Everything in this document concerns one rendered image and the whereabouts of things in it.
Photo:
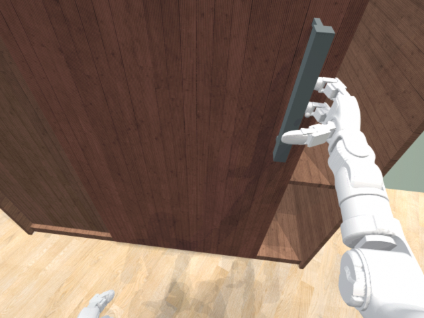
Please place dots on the right robot upper arm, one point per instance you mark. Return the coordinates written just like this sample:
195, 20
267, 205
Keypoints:
382, 284

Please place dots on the handle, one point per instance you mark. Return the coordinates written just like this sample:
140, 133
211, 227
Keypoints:
319, 43

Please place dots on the wardrobe door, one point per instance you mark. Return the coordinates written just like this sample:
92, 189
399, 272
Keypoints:
169, 110
35, 172

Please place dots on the left robot hand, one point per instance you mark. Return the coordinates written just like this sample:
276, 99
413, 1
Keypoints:
96, 305

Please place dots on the right robot hand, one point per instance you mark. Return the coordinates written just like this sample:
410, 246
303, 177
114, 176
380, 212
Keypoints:
343, 114

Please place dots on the right robot forearm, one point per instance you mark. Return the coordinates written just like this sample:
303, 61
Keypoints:
368, 221

